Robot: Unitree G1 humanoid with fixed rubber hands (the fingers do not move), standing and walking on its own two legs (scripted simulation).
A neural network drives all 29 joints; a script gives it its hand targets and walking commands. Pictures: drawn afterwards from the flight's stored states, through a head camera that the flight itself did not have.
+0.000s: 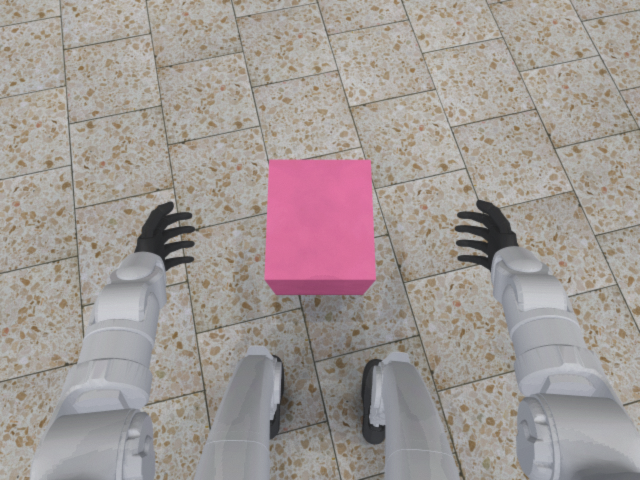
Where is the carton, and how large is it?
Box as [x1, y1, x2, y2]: [264, 160, 375, 294]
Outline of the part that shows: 269,160 264,277 266,282 276,294 362,294 375,279 370,160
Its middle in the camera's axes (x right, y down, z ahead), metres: +0.00 -0.01 +1.01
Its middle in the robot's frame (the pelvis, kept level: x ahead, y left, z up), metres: +0.54 +0.03 -0.56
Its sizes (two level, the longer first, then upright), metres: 0.294 0.247 0.253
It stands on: the floor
